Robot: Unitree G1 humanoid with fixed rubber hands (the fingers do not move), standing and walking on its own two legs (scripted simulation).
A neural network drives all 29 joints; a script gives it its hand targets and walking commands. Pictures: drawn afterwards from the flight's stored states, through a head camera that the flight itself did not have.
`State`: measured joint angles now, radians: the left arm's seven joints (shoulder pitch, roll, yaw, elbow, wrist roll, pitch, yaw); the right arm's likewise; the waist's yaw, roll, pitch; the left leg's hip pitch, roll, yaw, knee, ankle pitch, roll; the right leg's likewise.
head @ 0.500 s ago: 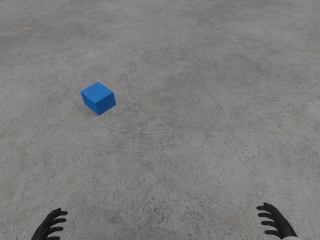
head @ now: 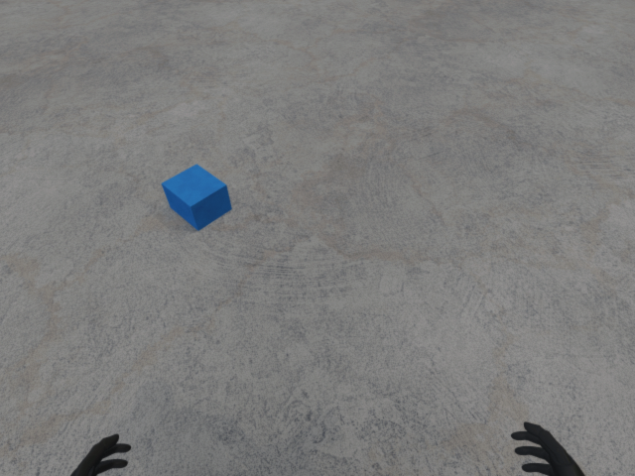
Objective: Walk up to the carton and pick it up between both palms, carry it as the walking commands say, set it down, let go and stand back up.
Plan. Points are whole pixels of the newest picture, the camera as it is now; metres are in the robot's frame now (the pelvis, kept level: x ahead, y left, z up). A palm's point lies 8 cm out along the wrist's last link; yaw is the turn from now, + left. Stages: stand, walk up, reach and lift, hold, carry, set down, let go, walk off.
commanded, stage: stand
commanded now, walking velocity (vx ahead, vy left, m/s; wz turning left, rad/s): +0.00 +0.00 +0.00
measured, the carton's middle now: (197, 196) +1.35 +0.51 -0.69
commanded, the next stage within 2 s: walk up in 1.44 s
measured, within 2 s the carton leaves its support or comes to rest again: neither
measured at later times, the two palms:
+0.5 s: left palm out of the picture +0.11 +0.31 -0.08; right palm out of the picture +0.11 -0.31 -0.08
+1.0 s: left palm out of the picture +0.10 +0.31 -0.08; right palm out of the picture +0.10 -0.31 -0.08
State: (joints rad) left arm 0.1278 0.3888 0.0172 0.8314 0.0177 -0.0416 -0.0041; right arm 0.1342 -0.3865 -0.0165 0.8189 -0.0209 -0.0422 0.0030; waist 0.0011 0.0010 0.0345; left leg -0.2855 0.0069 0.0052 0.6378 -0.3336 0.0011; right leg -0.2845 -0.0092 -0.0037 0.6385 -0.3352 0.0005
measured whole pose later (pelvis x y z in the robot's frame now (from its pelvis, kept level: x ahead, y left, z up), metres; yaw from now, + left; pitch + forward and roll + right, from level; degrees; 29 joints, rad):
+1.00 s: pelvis +0.00 +0.00 +0.02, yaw +0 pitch -2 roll +0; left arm 0.08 0.40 0.00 1.06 0.01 -0.02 0.00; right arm 0.09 -0.39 -0.01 1.06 -0.01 -0.02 0.00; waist 0.00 0.00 0.04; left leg -0.13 0.01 0.00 0.35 -0.18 0.00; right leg -0.13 -0.01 -0.01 0.36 -0.19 0.00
